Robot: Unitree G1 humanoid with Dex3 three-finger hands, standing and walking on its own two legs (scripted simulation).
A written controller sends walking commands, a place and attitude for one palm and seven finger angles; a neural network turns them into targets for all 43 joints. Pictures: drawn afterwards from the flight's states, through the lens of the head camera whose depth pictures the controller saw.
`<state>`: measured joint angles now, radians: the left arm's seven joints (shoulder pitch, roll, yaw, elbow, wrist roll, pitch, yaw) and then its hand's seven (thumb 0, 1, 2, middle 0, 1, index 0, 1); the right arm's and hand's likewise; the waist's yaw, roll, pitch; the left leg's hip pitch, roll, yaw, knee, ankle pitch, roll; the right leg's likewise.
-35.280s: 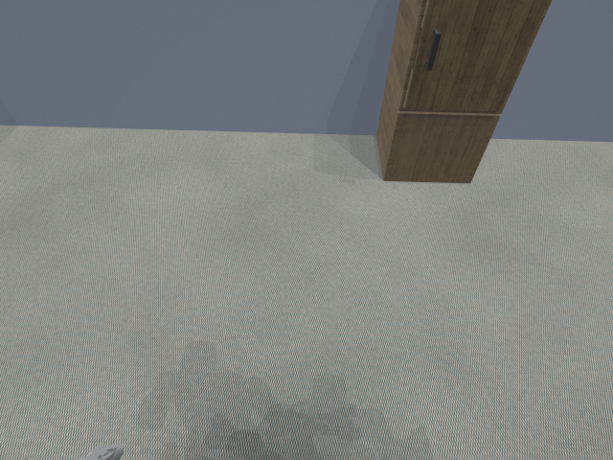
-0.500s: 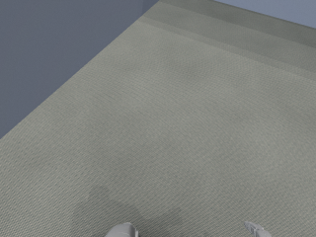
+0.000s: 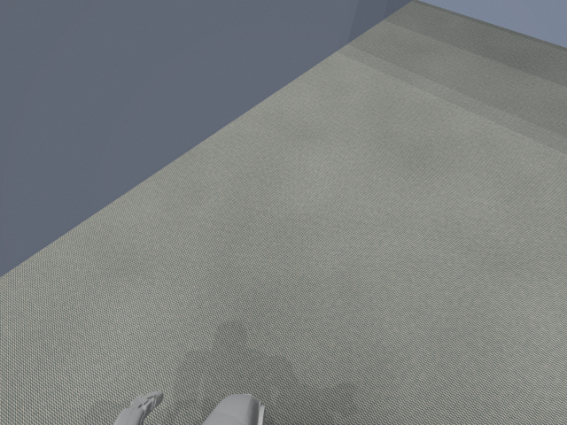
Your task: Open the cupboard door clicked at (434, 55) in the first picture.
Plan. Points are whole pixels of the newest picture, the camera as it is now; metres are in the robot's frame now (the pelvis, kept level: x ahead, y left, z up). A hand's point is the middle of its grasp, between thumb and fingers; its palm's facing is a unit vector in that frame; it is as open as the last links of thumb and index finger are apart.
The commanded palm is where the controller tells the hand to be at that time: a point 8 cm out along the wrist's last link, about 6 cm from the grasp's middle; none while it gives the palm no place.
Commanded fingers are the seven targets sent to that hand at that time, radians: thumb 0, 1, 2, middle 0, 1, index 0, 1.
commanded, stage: turn to face it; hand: left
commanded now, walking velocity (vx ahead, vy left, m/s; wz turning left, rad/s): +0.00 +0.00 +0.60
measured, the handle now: out of the picture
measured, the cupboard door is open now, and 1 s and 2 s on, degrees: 43 43 43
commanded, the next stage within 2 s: none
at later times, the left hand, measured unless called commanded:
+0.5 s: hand out of the picture +0.05 +0.25 -0.16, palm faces +0.34 -0.91 -0.25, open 7.4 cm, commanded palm none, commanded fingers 0.00 0.90 0.90 -0.20 -0.30 -0.20 -0.30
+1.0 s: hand out of the picture +0.03 +0.15 -0.15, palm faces +0.59 -0.77 -0.25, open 7.3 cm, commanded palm none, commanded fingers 0.00 0.90 0.90 -0.20 -0.30 -0.20 -0.30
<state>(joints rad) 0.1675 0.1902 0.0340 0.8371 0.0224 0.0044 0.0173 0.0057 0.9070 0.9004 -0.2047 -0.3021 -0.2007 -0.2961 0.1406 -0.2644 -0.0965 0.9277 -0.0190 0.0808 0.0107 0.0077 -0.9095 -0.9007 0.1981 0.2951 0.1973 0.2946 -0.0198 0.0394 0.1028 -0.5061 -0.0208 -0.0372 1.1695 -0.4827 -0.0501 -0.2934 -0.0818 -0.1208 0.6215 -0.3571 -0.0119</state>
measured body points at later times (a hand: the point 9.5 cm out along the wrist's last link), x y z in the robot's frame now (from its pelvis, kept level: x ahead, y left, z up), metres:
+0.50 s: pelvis +0.04 +0.01 +0.01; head +0.09 +0.05 +0.45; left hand +0.03 +0.29 -0.14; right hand +0.21 -0.20 -0.12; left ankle +0.01 +0.11 -0.73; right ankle +0.06 -0.15 -0.65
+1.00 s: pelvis +0.09 -0.05 +0.01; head +0.14 -0.02 +0.45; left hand +0.00 +0.19 -0.13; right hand +0.30 -0.21 -0.15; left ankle -0.01 +0.06 -0.67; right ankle +0.11 -0.14 -0.73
